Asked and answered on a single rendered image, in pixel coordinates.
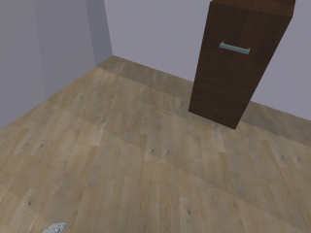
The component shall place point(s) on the robot left hand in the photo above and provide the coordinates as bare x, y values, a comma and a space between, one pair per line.
56, 228

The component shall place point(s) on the drawer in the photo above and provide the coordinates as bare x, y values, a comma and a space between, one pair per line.
259, 45

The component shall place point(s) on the handle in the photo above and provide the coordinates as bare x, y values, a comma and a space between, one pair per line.
229, 47

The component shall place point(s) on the cabinet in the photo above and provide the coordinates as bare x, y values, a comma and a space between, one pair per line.
224, 86

